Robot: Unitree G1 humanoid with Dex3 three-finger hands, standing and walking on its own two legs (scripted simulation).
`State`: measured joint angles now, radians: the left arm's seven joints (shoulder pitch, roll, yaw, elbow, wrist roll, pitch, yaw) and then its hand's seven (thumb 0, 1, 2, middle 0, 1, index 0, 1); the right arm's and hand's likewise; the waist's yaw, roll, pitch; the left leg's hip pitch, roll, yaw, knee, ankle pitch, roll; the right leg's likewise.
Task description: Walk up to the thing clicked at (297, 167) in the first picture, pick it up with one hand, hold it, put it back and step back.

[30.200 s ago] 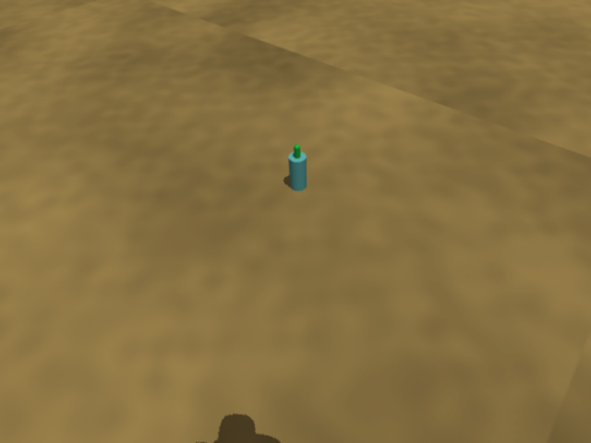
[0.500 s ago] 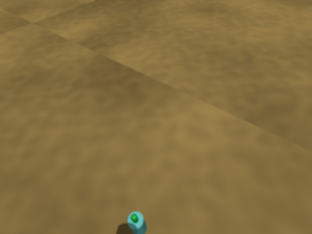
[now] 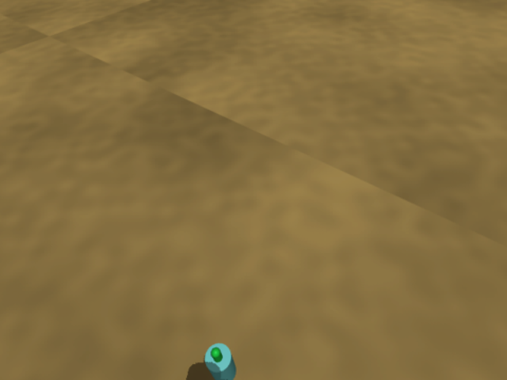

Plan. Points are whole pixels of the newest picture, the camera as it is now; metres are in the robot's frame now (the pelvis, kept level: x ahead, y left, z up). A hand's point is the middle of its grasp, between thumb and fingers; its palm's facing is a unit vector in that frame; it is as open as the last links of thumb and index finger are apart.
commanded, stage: stand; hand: left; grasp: from the side
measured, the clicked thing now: (220, 362) +0.32 +0.18 -0.66
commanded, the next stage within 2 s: step back in 0.08 s
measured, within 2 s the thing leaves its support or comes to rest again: neither
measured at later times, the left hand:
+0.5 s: hand out of the picture +0.09 +0.32 -0.18, palm faces -0.03 -0.93 -0.36, open 7.4 cm
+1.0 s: hand out of the picture -0.09 +0.31 -0.16, palm faces -0.09 -0.91 -0.40, open 7.4 cm
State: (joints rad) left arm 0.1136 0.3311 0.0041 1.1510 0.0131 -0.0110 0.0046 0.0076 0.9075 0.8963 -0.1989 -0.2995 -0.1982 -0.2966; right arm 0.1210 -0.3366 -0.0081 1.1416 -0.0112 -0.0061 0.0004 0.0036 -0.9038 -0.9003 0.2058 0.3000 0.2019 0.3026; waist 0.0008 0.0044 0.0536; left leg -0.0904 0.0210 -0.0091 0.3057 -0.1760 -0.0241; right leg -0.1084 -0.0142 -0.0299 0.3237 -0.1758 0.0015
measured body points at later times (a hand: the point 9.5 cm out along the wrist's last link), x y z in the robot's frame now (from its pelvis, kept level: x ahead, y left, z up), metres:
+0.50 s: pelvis -0.06 +0.06 -0.02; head +0.01 +0.10 +0.42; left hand +0.09 +0.37 -0.16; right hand +0.00 -0.26 -0.12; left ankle -0.05 +0.15 -0.75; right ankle -0.06 -0.09 -0.69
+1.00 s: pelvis -0.19 +0.05 -0.02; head -0.14 +0.03 +0.43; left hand -0.08 +0.35 -0.13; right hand -0.10 -0.28 -0.14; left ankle -0.13 +0.16 -0.69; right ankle -0.19 -0.06 -0.75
